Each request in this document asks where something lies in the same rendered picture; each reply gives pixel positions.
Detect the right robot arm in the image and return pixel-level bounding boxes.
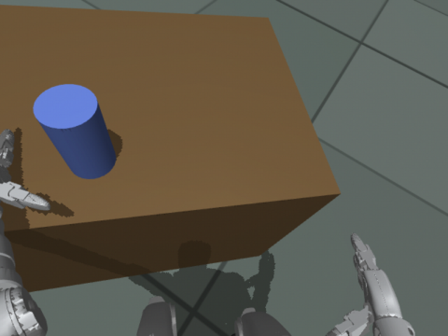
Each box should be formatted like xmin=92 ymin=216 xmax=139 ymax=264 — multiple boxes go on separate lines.
xmin=372 ymin=317 xmax=415 ymax=336

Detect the left robot arm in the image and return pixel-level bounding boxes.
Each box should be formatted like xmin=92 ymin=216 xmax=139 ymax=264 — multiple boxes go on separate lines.
xmin=0 ymin=205 xmax=48 ymax=336

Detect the can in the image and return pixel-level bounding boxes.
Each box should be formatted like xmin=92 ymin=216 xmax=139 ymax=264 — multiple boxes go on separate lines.
xmin=33 ymin=84 xmax=116 ymax=179

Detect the right robot hand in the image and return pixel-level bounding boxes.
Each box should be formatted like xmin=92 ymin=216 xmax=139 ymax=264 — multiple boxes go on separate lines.
xmin=326 ymin=233 xmax=403 ymax=336

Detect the left robot hand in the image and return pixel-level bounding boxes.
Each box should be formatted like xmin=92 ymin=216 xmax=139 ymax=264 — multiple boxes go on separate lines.
xmin=0 ymin=129 xmax=51 ymax=211

